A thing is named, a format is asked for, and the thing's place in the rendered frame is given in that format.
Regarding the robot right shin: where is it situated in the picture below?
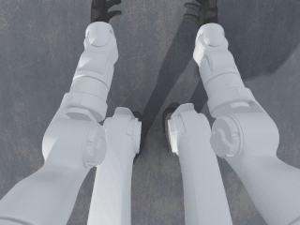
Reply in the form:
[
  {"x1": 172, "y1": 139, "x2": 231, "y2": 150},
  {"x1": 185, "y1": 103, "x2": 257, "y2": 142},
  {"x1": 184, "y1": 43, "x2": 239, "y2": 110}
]
[{"x1": 172, "y1": 103, "x2": 212, "y2": 154}]

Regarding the robot right forearm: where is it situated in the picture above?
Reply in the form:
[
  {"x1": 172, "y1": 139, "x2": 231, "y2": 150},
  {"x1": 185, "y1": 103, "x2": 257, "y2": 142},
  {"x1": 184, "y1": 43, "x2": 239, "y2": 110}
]
[{"x1": 193, "y1": 22, "x2": 279, "y2": 140}]

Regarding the right robot upper arm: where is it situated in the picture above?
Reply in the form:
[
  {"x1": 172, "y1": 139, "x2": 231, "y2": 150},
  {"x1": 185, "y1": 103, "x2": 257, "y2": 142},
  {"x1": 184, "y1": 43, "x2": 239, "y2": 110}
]
[{"x1": 209, "y1": 112, "x2": 300, "y2": 225}]

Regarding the right robot hand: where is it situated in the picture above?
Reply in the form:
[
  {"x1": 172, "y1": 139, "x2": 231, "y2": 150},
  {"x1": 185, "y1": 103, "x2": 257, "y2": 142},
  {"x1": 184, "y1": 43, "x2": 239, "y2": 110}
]
[{"x1": 183, "y1": 0, "x2": 218, "y2": 29}]

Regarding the robot left forearm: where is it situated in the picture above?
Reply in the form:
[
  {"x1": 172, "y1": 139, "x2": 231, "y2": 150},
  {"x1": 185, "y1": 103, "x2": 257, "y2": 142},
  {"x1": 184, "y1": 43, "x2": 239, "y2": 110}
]
[{"x1": 42, "y1": 22, "x2": 119, "y2": 156}]

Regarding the left robot hand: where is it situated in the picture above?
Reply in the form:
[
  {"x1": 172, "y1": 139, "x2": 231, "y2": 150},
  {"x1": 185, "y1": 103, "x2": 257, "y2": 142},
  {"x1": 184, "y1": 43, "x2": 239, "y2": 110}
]
[{"x1": 91, "y1": 0, "x2": 122, "y2": 23}]

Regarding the left robot upper arm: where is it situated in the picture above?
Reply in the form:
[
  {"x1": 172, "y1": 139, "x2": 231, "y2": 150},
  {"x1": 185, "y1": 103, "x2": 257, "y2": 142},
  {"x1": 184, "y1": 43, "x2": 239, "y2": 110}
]
[{"x1": 0, "y1": 118, "x2": 107, "y2": 225}]

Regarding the robot shin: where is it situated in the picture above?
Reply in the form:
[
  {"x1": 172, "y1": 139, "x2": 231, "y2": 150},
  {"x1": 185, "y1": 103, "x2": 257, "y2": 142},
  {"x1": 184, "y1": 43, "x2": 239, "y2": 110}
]
[
  {"x1": 103, "y1": 107, "x2": 136, "y2": 158},
  {"x1": 172, "y1": 103, "x2": 212, "y2": 154}
]

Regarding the robot left shin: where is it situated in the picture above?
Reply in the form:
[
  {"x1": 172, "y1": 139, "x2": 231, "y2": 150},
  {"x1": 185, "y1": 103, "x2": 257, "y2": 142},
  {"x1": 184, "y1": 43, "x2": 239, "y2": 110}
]
[{"x1": 103, "y1": 107, "x2": 136, "y2": 158}]

